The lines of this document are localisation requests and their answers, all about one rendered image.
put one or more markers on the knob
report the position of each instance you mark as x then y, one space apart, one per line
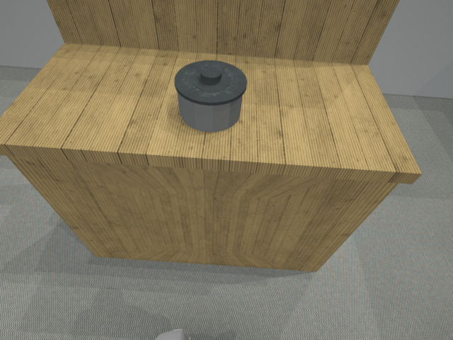
211 74

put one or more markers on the pot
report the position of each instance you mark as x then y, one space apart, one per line
209 118

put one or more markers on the lid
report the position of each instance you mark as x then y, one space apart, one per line
191 87

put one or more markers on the table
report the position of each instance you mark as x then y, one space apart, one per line
316 149

